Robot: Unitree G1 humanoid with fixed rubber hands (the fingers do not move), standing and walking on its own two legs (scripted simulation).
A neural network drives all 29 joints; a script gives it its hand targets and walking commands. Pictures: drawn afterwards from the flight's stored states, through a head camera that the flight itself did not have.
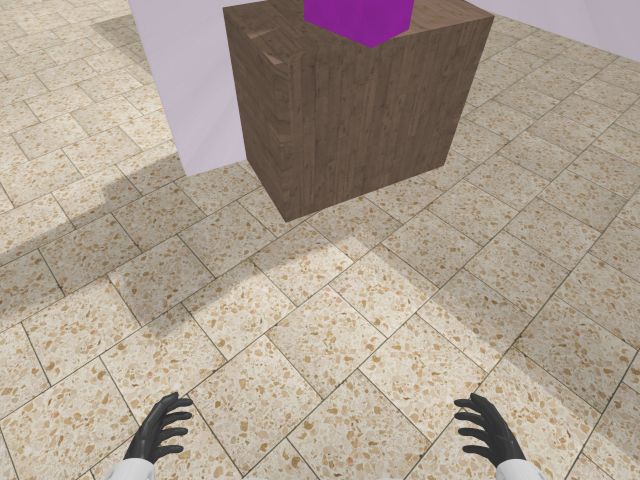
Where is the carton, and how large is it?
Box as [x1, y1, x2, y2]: [304, 0, 413, 47]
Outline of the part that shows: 304,19 372,47 408,29 413,0 304,0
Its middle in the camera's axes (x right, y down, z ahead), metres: +0.13 -0.81 +1.21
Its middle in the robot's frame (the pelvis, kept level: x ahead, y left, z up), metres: +1.45 -0.12 +0.07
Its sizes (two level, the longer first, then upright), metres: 0.298 0.201 0.258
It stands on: a pedestal, 0.69 m high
